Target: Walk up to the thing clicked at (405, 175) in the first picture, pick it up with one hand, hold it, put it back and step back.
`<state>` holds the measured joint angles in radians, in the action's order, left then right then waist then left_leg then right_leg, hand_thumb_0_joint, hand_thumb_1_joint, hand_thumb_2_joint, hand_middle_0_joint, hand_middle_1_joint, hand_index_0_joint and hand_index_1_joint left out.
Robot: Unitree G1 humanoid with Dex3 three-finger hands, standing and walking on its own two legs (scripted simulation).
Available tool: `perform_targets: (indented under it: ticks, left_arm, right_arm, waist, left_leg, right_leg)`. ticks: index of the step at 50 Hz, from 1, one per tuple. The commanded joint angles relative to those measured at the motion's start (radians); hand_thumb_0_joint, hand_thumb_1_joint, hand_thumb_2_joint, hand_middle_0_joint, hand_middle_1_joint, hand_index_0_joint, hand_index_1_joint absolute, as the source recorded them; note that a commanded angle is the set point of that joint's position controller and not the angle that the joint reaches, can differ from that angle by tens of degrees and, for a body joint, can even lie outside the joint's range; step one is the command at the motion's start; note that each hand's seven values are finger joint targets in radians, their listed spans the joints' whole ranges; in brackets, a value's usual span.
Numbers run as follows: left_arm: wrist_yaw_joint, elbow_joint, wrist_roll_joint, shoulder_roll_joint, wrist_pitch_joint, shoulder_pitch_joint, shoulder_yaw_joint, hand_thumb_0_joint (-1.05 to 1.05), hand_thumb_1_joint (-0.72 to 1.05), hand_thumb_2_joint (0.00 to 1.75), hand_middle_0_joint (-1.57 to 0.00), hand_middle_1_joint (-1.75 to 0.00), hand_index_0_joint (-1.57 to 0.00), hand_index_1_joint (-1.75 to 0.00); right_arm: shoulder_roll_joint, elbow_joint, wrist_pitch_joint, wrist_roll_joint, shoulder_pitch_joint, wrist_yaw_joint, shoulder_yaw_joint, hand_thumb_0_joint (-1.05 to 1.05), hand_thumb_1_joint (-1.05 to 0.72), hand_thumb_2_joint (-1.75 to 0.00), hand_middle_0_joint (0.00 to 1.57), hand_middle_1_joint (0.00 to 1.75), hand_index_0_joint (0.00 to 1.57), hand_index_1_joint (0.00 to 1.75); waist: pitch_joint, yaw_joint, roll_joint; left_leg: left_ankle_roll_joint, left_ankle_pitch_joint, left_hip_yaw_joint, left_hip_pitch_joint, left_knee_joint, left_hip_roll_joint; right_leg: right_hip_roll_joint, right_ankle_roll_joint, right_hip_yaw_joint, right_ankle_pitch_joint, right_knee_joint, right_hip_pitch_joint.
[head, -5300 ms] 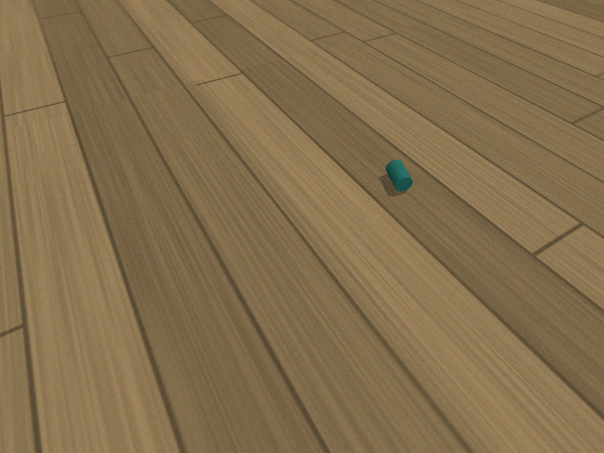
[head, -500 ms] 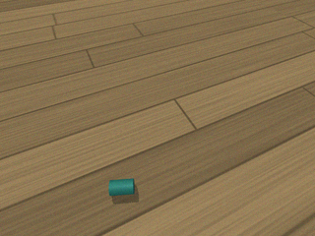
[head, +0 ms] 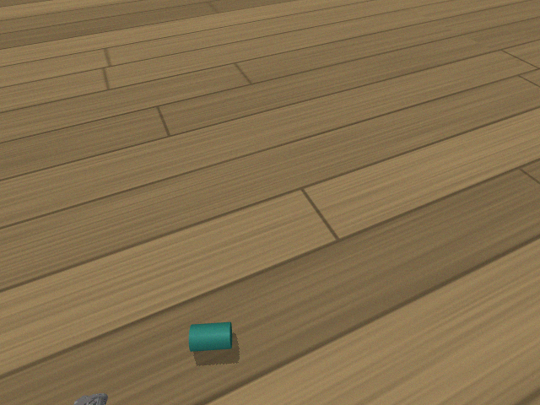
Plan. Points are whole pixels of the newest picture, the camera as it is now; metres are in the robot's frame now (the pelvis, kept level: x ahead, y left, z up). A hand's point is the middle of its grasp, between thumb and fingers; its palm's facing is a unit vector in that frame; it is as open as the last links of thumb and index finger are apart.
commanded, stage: walk up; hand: left
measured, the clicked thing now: (211, 336) +0.48 +0.22 -0.73
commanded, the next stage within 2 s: stand in 0.66 s
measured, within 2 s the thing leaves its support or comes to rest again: neither
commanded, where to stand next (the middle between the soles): +0.10 +0.00 m, yaw +1 degrees
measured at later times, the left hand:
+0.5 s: hand out of the picture +0.09 +0.27 -0.15, palm faces +0.04 -0.94 -0.34, open 7.4 cm
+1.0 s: hand out of the picture +0.09 +0.26 -0.14, palm faces +0.02 -0.94 -0.34, open 7.4 cm
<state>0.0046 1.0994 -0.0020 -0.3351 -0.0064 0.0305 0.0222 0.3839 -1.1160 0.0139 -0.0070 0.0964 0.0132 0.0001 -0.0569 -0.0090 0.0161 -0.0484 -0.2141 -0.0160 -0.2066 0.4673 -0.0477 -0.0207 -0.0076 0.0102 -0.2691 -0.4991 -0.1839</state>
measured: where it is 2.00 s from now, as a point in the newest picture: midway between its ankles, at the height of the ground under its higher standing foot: outside the picture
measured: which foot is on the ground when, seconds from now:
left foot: down 0.00-1.00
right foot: down 0.00-1.00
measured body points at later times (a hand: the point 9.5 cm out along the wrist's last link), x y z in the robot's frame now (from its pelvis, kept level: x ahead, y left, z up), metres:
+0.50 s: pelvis +0.01 +0.02 +0.01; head +0.02 +0.01 +0.46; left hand +0.08 +0.32 -0.12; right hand +0.10 -0.28 -0.13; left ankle +0.03 +0.15 -0.74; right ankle +0.00 -0.12 -0.74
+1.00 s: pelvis +0.01 +0.01 +0.01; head +0.02 +0.01 +0.46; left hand +0.09 +0.31 -0.12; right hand +0.11 -0.29 -0.12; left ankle +0.03 +0.15 -0.74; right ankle +0.00 -0.12 -0.74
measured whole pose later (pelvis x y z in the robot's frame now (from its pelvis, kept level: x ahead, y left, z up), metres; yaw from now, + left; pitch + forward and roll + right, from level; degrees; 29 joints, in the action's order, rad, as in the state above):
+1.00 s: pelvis +0.01 +0.01 +0.01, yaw +1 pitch -2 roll +0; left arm 0.01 1.14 0.00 -0.34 0.00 0.07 0.02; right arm 0.36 -1.13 0.01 -0.01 0.06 0.01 0.00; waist -0.07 0.00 0.01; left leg -0.04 -0.15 -0.02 -0.14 0.33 -0.03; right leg -0.04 -0.03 0.03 -0.20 -0.33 -0.10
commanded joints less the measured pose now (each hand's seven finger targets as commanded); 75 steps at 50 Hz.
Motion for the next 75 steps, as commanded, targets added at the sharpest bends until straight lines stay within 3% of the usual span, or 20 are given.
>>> perform_targets:
  ticks: [1, 5, 9, 19, 32, 33, 35, 38, 42, 59, 68, 71, 75]
  left_arm:
    - [-0.007, -0.049, -0.001, -0.231, -0.026, -0.084, 0.044, 0.0, 0.9, 0.9, -0.2, -0.3, -0.2, -0.3]
    - [-0.004, -0.034, -0.002, -0.228, -0.021, -0.077, 0.044, 0.0, 0.9, 0.9, -0.2, -0.3, -0.2, -0.3]
    - [-0.001, -0.024, -0.004, -0.222, -0.017, -0.062, 0.041, 0.0, 0.9, 0.9, -0.2, -0.3, -0.2, -0.3]
    - [-0.003, 0.001, -0.005, -0.213, -0.02, -0.038, 0.039, 0.0, 0.9, 0.9, -0.2, -0.3, -0.2, -0.3]
    - [-0.01, 0.005, -0.007, -0.213, -0.022, -0.019, 0.039, 0.0, 0.9, 0.9, -0.2, -0.3, -0.2, -0.3]
    - [-0.013, 0.001, -0.006, -0.222, -0.024, -0.009, 0.035, 0.0, 0.9, 0.9, -0.2, -0.3, -0.2, -0.3]
    - [-0.012, 0.0, -0.002, -0.218, -0.026, -0.001, 0.035, 0.0, 0.9, 0.9, -0.2, -0.3, -0.2, -0.3]
    - [-0.012, -0.006, -0.003, -0.219, -0.025, 0.003, 0.037, 0.0, 0.9, 0.9, -0.2, -0.3, -0.2, -0.3]
    - [-0.011, -0.007, -0.004, -0.222, -0.022, -0.006, 0.035, 0.0, 0.9, 0.9, -0.2, -0.3, -0.2, -0.3]
    - [-0.007, -0.017, -0.005, -0.232, -0.023, 0.018, 0.028, 0.0, 0.9, 0.9, -0.2, -0.3, -0.2, -0.3]
    - [-0.007, -0.019, -0.006, -0.235, -0.023, 0.021, 0.027, 0.0, 0.9, 0.9, -0.2, -0.3, -0.2, -0.3]
    - [-0.007, -0.023, -0.004, -0.237, -0.023, 0.031, 0.028, 0.0, 0.9, 0.9, -0.2, -0.3, -0.2, -0.3]
    - [-0.009, -0.027, -0.006, -0.236, -0.025, 0.031, 0.024, 0.0, 0.9, 0.9, -0.2, -0.3, -0.2, -0.3]
  right_arm:
    - [0.187, 0.04, 0.028, -0.004, -0.038, -0.014, -0.034, 0.0, -0.9, -0.9, 0.2, 0.3, 0.2, 0.3]
    - [0.193, 0.033, 0.032, -0.004, -0.042, -0.018, -0.035, 0.0, -0.9, -0.9, 0.2, 0.3, 0.2, 0.3]
    - [0.193, 0.038, 0.029, -0.006, -0.057, -0.018, -0.037, 0.0, -0.9, -0.9, 0.2, 0.3, 0.2, 0.3]
    - [0.184, 0.03, 0.029, -0.001, -0.041, -0.021, -0.043, 0.0, -0.9, -0.9, 0.2, 0.3, 0.2, 0.3]
    - [0.173, 0.039, 0.019, 0.001, -0.072, -0.019, -0.047, 0.0, -0.9, -0.9, 0.2, 0.3, 0.2, 0.3]
    - [0.18, 0.046, 0.017, -0.007, -0.082, -0.021, -0.048, 0.0, -0.9, -0.9, 0.2, 0.3, 0.2, 0.3]
    - [0.183, 0.045, 0.02, -0.007, -0.069, -0.022, -0.046, 0.0, -0.9, -0.9, 0.2, 0.3, 0.2, 0.3]
    - [0.178, 0.047, 0.02, -0.004, -0.08, -0.021, -0.045, 0.0, -0.9, -0.9, 0.2, 0.3, 0.2, 0.3]
    - [0.172, 0.048, 0.015, -0.003, -0.087, -0.018, -0.042, 0.0, -0.9, -0.9, 0.2, 0.3, 0.2, 0.3]
    - [0.181, 0.038, 0.016, -0.003, -0.067, -0.013, -0.039, 0.0, -0.9, -0.9, 0.2, 0.3, 0.2, 0.3]
    - [0.178, 0.029, 0.01, -0.004, -0.036, -0.011, -0.037, 0.0, -0.9, -0.9, 0.2, 0.3, 0.2, 0.3]
    - [0.183, 0.034, 0.015, -0.005, -0.046, -0.013, -0.038, 0.0, -0.9, -0.9, 0.2, 0.3, 0.2, 0.3]
    - [0.183, 0.033, 0.013, -0.002, -0.035, -0.013, -0.039, 0.0, -0.9, -0.9, 0.2, 0.3, 0.2, 0.3]
  waist:
    - [0.087, 0.007, -0.028]
    - [0.102, 0.011, 0.001]
    - [0.067, 0.014, 0.019]
    - [0.11, 0.006, -0.003]
    - [0.11, 0.008, -0.026]
    - [0.08, 0.007, -0.024]
    - [0.111, 0.006, -0.015]
    - [0.12, 0.01, -0.008]
    - [0.1, 0.008, -0.015]
    - [0.092, 0.008, -0.032]
    - [0.057, 0.001, -0.026]
    - [0.089, 0.011, -0.009]
    - [0.083, 0.006, -0.028]
  left_leg:
    - [0.064, 0.113, -0.057, 0.031, -0.098, -0.061]
    - [0.068, 0.112, -0.069, 0.017, -0.128, -0.075]
    - [0.071, 0.012, -0.09, -0.013, -0.162, -0.08]
    - [0.071, 0.168, -0.082, 0.041, -0.143, -0.08]
    - [0.067, 0.244, -0.071, 0.09, -0.126, -0.071]
    - [0.062, 0.286, -0.084, 0.096, -0.138, -0.084]
    - [0.062, 0.338, -0.078, 0.108, -0.131, -0.088]
    - [0.057, 0.323, -0.073, 0.118, -0.143, -0.085]
    - [0.051, 0.234, -0.077, 0.106, -0.167, -0.082]
    - [0.053, 0.182, -0.078, 0.11, -0.179, -0.082]
    - [0.051, 0.088, -0.081, 0.065, -0.191, -0.073]
    - [0.053, 0.172, -0.078, 0.091, -0.179, -0.084]
    - [0.051, 0.184, -0.081, 0.096, -0.173, -0.083]
  right_leg:
    - [-0.097, 0.039, -0.101, 0.054, 0.167, 0.034]
    - [-0.092, 0.035, -0.078, 0.098, 0.157, 0.08]
    - [-0.084, 0.031, -0.07, 0.044, 0.183, 0.075]
    - [-0.094, 0.024, -0.052, 0.143, 0.191, 0.108]
    - [-0.103, 0.01, -0.039, 0.21, 0.202, 0.094]
    - [-0.112, 0.01, -0.053, 0.263, 0.199, 0.074]
    - [-0.119, 0.012, -0.052, 0.327, 0.19, 0.109]
    - [-0.115, 0.008, -0.048, 0.31, 0.192, 0.119]
    - [-0.111, 0.011, -0.051, 0.209, 0.212, 0.101]
    - [-0.115, 0.019, -0.061, 0.173, 0.226, 0.08]
    - [-0.113, 0.017, -0.069, 0.095, 0.243, 0.068]
    - [-0.117, 0.021, -0.069, 0.164, 0.224, 0.087]
    - [-0.112, 0.018, -0.063, 0.165, 0.231, 0.076]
